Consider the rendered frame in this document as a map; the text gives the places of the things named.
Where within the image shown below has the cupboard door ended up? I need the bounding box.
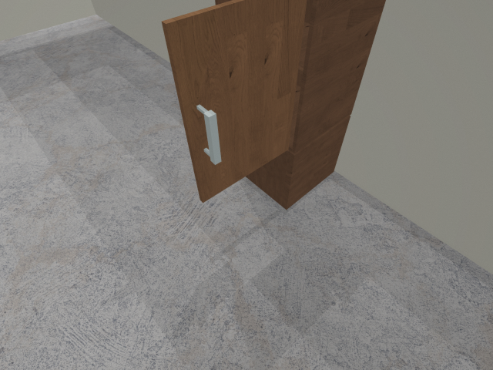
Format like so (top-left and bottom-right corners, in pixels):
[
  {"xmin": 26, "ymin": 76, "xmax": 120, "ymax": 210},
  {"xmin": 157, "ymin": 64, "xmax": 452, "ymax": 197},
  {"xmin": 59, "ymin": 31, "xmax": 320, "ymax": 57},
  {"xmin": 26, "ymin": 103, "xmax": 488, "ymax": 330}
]
[{"xmin": 162, "ymin": 0, "xmax": 307, "ymax": 203}]

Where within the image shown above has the handle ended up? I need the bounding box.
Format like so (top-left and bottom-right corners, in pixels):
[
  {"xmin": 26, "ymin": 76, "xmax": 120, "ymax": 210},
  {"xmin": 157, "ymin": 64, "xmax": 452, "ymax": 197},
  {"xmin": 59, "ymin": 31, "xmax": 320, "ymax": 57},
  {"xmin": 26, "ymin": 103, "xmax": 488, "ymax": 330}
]
[{"xmin": 196, "ymin": 104, "xmax": 221, "ymax": 165}]

